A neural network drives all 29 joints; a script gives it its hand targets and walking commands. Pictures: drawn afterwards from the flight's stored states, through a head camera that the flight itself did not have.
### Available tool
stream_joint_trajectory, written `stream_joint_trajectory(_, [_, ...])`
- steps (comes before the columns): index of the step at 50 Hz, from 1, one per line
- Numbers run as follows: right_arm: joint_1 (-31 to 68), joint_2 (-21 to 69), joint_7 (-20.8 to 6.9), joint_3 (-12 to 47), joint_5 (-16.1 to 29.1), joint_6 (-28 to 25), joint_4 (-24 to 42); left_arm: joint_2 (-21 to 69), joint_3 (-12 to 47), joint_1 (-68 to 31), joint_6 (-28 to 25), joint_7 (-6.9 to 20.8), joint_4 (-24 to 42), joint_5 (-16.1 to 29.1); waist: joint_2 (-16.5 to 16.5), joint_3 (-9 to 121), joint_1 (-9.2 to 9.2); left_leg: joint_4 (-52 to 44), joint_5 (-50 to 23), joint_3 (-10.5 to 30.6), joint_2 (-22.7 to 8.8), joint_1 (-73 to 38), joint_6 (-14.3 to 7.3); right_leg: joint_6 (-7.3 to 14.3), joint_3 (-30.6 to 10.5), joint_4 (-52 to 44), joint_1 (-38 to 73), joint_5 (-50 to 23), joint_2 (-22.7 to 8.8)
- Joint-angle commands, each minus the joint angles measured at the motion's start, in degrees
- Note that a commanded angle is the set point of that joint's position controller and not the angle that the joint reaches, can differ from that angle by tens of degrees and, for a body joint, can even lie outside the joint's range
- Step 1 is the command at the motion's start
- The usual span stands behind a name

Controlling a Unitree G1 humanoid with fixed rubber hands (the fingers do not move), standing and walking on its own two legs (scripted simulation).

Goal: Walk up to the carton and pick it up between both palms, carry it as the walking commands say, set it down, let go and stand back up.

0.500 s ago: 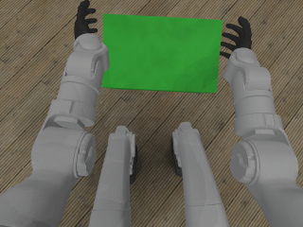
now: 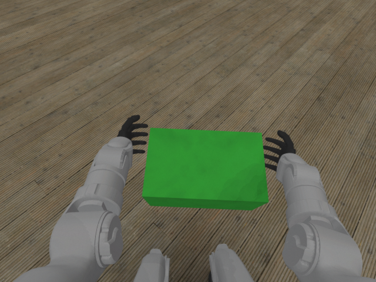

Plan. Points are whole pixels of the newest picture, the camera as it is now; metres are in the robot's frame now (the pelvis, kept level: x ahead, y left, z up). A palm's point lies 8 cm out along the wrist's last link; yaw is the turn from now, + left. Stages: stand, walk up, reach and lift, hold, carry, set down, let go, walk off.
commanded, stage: reach and lift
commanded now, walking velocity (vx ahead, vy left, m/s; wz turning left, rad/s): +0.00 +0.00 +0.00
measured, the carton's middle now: (203, 171) +0.41 -0.05 -0.08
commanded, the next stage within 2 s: none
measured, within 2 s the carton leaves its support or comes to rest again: neither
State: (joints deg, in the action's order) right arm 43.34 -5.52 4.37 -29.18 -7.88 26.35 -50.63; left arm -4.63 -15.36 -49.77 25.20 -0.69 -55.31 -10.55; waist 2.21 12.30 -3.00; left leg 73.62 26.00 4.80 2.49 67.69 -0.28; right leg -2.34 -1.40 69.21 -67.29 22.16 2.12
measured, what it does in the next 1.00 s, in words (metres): rises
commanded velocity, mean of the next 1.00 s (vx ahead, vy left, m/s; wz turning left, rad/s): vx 0.00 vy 0.00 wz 0.00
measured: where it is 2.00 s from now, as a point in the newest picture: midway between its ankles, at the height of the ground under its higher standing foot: outside the picture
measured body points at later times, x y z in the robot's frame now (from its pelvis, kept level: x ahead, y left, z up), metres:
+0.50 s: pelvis +0.08 -0.01 +0.09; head +0.12 -0.02 +0.54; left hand +0.44 +0.14 +0.09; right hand +0.39 -0.23 +0.06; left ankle +0.09 +0.11 -0.61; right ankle +0.11 -0.14 -0.61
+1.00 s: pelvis +0.06 +0.00 +0.11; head +0.01 +0.00 +0.56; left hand +0.41 +0.14 +0.17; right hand +0.36 -0.22 +0.13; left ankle +0.09 +0.11 -0.61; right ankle +0.11 -0.14 -0.61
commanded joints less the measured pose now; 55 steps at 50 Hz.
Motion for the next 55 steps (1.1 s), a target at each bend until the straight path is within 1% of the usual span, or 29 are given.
stream_joint_trajectory(1, [37.6, 52.7, -27.7, 19.8, 5.3, -0.7, 11.7, 62.7, 12.1, -24.7, -1.8, 18.1, 10.4, 8.9, 3.3, 30.3, -5.06, -30.8, 10.3, 4.1, 0.9, -32.5, -0.5, 2.8, 5.0, -17.5, 27.8, 0.4, 4.9])
stream_joint_trajectory(4, [32.1, 55.6, -27.7, 20.8, 5.6, -0.3, 10.7, 61.9, 13.8, -24.3, -2.1, 18.0, 16.5, 9.1, 2.3, 33.3, -5.64, -29.1, -3.5, 1.8, 2.0, -36.3, -0.4, 4.1, 3.0, -21.1, 28.5, -5.9, 3.6])
stream_joint_trajectory(5, [34.5, 59.1, -27.8, 24.6, 8.0, -0.4, 13.1, 58.4, 12.2, -22.6, -2.6, 18.4, 17.0, 7.1, -0.1, 33.4, -1.06, -28.7, -7.1, 0.6, 2.6, -35.7, -1.9, 3.6, 1.9, -21.9, 32.3, -7.8, 3.4])
stream_joint_trajectory(7, [25.3, 61.0, -27.5, 27.8, 7.0, 0.1, 15.4, 60.7, 18.3, -18.9, -2.6, 18.6, 20.5, 9.9, -4.7, 39.1, -5.74, -29.9, -14.4, -0.2, 2.8, -40.4, -1.6, 2.8, 2.2, -24.4, 39.0, -15.1, 4.0])
stream_joint_trajectory(11, [14.1, 60.2, -26.6, 30.4, 7.8, 0.2, 17.7, 63.0, 22.8, -8.8, -1.5, 19.0, 21.6, 10.4, 0.1, 37.5, -5.36, -32.2, -32.1, 0.6, 2.8, -45.8, 0.0, 2.5, -0.1, -27.8, 43.9, -28.2, 3.5])
stream_joint_trajectory(12, [10.0, 60.9, -25.9, 32.3, 7.0, 0.8, 19.2, 63.5, 25.8, -7.9, -1.5, 18.9, 23.5, 12.1, -4.4, 38.0, -7.42, -33.6, -33.1, 1.4, 2.6, -47.5, -0.2, 1.9, -0.1, -28.6, 46.8, -31.0, 3.9])
stream_joint_trajectory(14, [7.1, 59.6, -25.2, 31.5, 7.0, 0.5, 19.6, 62.0, 23.9, 0.6, -0.6, 19.3, 19.2, 8.8, -1.5, 31.5, -5.21, -34.7, -36.1, 1.7, 2.7, -46.1, -0.5, 1.9, -1.3, -30.1, 47.2, -34.3, 2.8])
stream_joint_trajectory(17, [2.5, 60.2, -24.8, 34.9, 6.0, 0.9, 20.6, 62.3, 26.8, 1.9, -0.7, 19.1, 23.1, 9.2, -1.2, 29.5, -4.48, -36.8, -41.0, 1.9, 2.4, -47.9, 0.2, 1.8, -0.8, -32.3, 49.8, -37.1, 3.1])
stream_joint_trajectory(20, [8.0, 62.5, -24.4, 42.5, 10.1, -0.3, 31.0, 62.6, 29.5, 3.3, -1.2, 19.3, 26.3, 10.0, -1.6, 34.1, -2.39, -37.1, -44.8, 1.8, 3.4, -50.1, -0.5, 0.9, -1.0, -32.9, 54.7, -42.4, 3.1])
stream_joint_trajectory(21, [8.0, 61.7, -23.7, 44.4, 10.5, -0.4, 33.2, 63.9, 32.9, 2.3, -1.3, 18.9, 28.4, 12.2, -3.6, 37.5, -4.64, -37.4, -44.7, 1.7, 3.4, -51.6, 0.0, 0.8, -1.5, -32.3, 58.1, -44.1, 3.0])
stream_joint_trajectory(22, [7.8, 60.2, -23.3, 43.7, 10.6, 0.1, 32.6, 62.2, 30.4, 3.7, -0.9, 19.2, 28.0, 10.9, -1.7, 34.2, -3.32, -38.3, -42.1, 1.2, 3.5, -49.2, -0.3, 0.6, -1.3, -33.0, 57.7, -43.0, 2.4])
stream_joint_trajectory(24, [4.9, 60.5, -22.9, 42.8, 9.5, 0.8, 31.6, 64.2, 31.6, 5.5, 0.2, 19.4, 26.1, 10.8, -1.9, 28.4, -5.02, -40.2, -39.8, 1.7, 3.0, -50.2, -0.5, 0.9, -1.1, -35.0, 56.3, -39.3, 3.1])
stream_joint_trajectory(25, [8.0, 61.3, -22.8, 45.2, 11.3, 0.9, 34.1, 64.5, 32.6, 4.3, 0.3, 19.5, 28.1, 11.1, -1.2, 30.7, -3.13, -39.9, -38.4, 1.1, 3.4, -51.0, -0.8, 1.0, -1.2, -35.2, 57.9, -38.2, 2.9])
stream_joint_trajectory(26, [7.1, 62.8, -22.9, 47.1, 10.8, 1.2, 37.2, 66.4, 36.7, 3.9, 0.4, 19.4, 30.6, 12.5, -4.6, 33.2, -5.43, -40.5, -41.0, 1.3, 3.3, -55.0, -0.1, 0.8, -0.3, -35.4, 59.5, -39.4, 4.2])
stream_joint_trajectory(27, [4.4, 61.7, -22.7, 43.4, 8.4, 1.9, 32.2, 63.2, 34.1, 2.5, 0.5, 19.5, 30.9, 11.2, -3.4, 29.4, -5.81, -42.6, -37.8, 1.0, 3.4, -52.9, -0.3, 1.1, -0.8, -36.8, 59.6, -38.8, 3.4])
stream_joint_trajectory(29, [4.8, 61.4, -22.9, 43.8, 9.2, 3.5, 30.7, 62.4, 32.9, 3.0, 2.0, 19.8, 28.6, 10.8, -3.1, 25.7, -4.24, -42.9, -33.5, 0.4, 3.2, -50.9, -0.6, 1.0, -0.3, -38.0, 59.3, -34.0, 3.7])
stream_joint_trajectory(30, [5.6, 59.6, -23.3, 41.2, 8.2, 3.5, 30.3, 64.2, 32.0, 3.1, 2.9, 19.8, 26.4, 10.7, -2.5, 21.0, -5.99, -44.2, -31.8, 0.7, 2.5, -53.3, 0.1, 1.6, 0.6, -39.0, 56.7, -29.8, 4.0])
stream_joint_trajectory(32, [11.0, 60.7, -23.9, 43.1, 9.3, 3.4, 33.2, 65.7, 31.0, 3.9, 2.8, 20.6, 23.1, 9.9, -4.1, 20.9, -5.15, -44.9, -25.6, 0.9, 2.7, -53.6, -0.9, 2.0, -0.1, -40.0, 58.4, -26.5, 2.9])
stream_joint_trajectory(33, [8.6, 61.3, -24.0, 41.6, 8.4, 4.7, 28.4, 63.3, 29.2, 1.8, 3.3, 21.1, 24.1, 8.8, -2.7, 17.9, -3.8, -46.1, -21.5, -0.3, 2.8, -51.2, -1.5, 1.7, 0.2, -40.7, 59.2, -23.8, 2.9])
stream_joint_trajectory(35, [10.7, 59.3, -25.1, 37.4, 7.1, 5.2, 27.0, 63.3, 27.4, -2.0, 4.0, 21.8, 22.2, 8.8, -1.7, 12.0, -5.95, -47.6, -15.8, 0.4, 2.0, -49.3, -1.1, 3.0, 0.1, -41.8, 56.4, -18.6, 2.3])
stream_joint_trajectory(36, [15.8, 61.4, -24.9, 40.2, 9.1, 5.7, 30.0, 64.0, 27.4, -1.1, 4.3, 21.9, 21.8, 9.2, -5.6, 12.6, -4.12, -49.0, -15.1, 0.3, 2.1, -50.7, -1.9, 1.7, 1.2, -42.4, 58.8, -17.6, 2.7])
stream_joint_trajectory(38, [18.4, 62.5, -25.5, 42.3, 10.2, 6.5, 32.6, 64.5, 29.9, -3.0, 4.9, 22.0, 24.3, 10.1, -3.6, 18.0, -3.19, -49.1, -17.0, -0.6, 2.4, -53.7, -1.4, 1.9, 1.0, -43.5, 62.2, -18.9, 2.5])
stream_joint_trajectory(39, [18.4, 58.7, -25.5, 36.5, 7.6, 7.8, 25.6, 62.3, 23.1, -2.9, 6.1, 22.1, 17.7, 6.9, -4.7, 5.0, -3.56, -50.3, -7.7, -0.1, 1.5, -46.5, -1.8, 2.3, 1.2, -43.6, 56.9, -10.3, 2.0])
stream_joint_trajectory(40, [24.7, 61.7, -25.8, 41.5, 10.4, 6.9, 33.0, 63.2, 24.6, -4.2, 5.5, 22.7, 19.7, 8.1, -5.3, 10.0, -1.35, -50.3, -7.8, -0.7, 2.2, -47.7, -2.1, 2.1, 0.8, -44.2, 59.9, -10.0, 1.8])
stream_joint_trajectory(44, [25.5, 62.3, -26.4, 38.7, 11.3, 8.0, 28.5, 65.1, 27.7, -13.9, 5.9, 22.7, 26.1, 11.7, -1.3, 11.7, -4.17, -51.0, -5.7, -0.1, 1.2, -50.5, -0.4, 2.4, 0.9, -43.5, 58.2, -7.8, 1.9])
stream_joint_trajectory(45, [25.3, 60.0, -26.1, 37.7, 10.6, 8.6, 29.9, 66.9, 27.2, -10.5, 7.8, 23.1, 21.0, 11.2, -0.6, 9.1, -5.6, -51.1, -6.5, -1.0, 1.4, -50.6, -0.2, 2.6, 0.8, -44.7, 58.1, -8.7, 2.1])
stream_joint_trajectory(48, [24.1, 59.4, -27.0, 34.6, 9.0, 9.8, 25.4, 63.7, 22.1, -8.3, 8.7, 23.3, 16.7, 8.6, -1.8, 7.7, -2.06, -52.1, -8.5, -1.6, 1.1, -49.0, -0.2, 2.2, 2.2, -45.2, 60.9, -10.0, 2.4])
stream_joint_trajectory(49, [26.7, 60.6, -27.1, 38.3, 11.4, 9.5, 29.3, 65.9, 24.8, -10.0, 8.7, 23.3, 20.1, 10.4, 0.5, 10.7, -2.57, -52.9, -8.5, -0.9, 1.1, -51.0, 0.3, 2.5, 1.7, -44.7, 62.7, -11.4, 2.5])
stream_joint_trajectory(55, [30.5, 61.0, -26.5, 40.3, 12.5, 11.2, 33.6, 68.0, 24.1, -4.5, 11.0, 23.5, 16.5, 10.3, -3.4, 12.8, -0.78, -54.0, -17.0, -0.7, 1.4, -57.6, 0.4, 2.0, 1.8, -47.5, 63.1, -15.2, 2.6])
